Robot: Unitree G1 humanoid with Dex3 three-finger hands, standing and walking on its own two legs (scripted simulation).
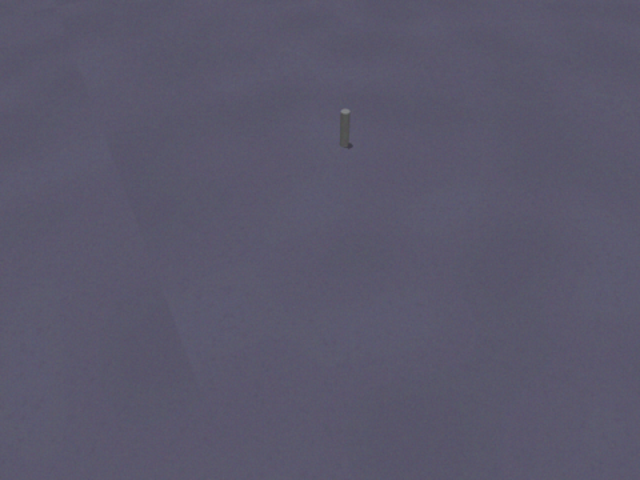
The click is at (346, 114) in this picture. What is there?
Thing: slim round
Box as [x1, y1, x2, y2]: [340, 109, 349, 146]
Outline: 342,109 340,119 340,145 346,146 348,144 349,110
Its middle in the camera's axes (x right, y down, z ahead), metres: +0.12 -0.57 +1.97
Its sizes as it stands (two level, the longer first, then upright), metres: 0.045 0.045 0.193
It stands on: the floor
